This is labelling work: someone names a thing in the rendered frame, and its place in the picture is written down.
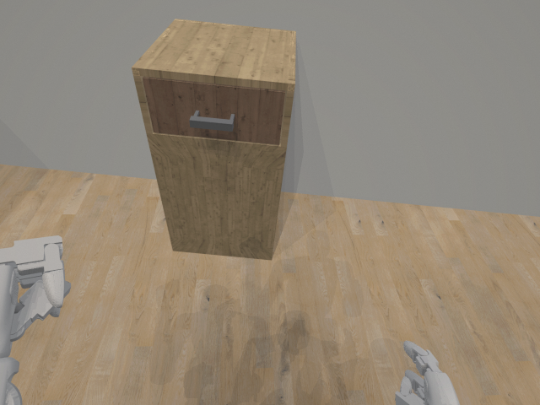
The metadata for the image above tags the robot left hand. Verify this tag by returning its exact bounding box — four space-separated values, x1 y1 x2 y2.
0 235 71 358

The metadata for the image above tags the handle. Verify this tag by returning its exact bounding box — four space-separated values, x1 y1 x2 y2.
189 111 235 132

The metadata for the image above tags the robot left forearm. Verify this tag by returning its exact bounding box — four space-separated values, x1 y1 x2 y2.
0 357 22 405

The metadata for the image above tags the robot right hand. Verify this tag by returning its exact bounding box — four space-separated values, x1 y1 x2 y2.
395 341 460 405

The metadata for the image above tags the cabinet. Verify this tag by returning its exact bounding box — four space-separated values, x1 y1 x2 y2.
132 19 296 260

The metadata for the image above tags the drawer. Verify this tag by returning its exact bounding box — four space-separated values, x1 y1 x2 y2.
143 77 285 145

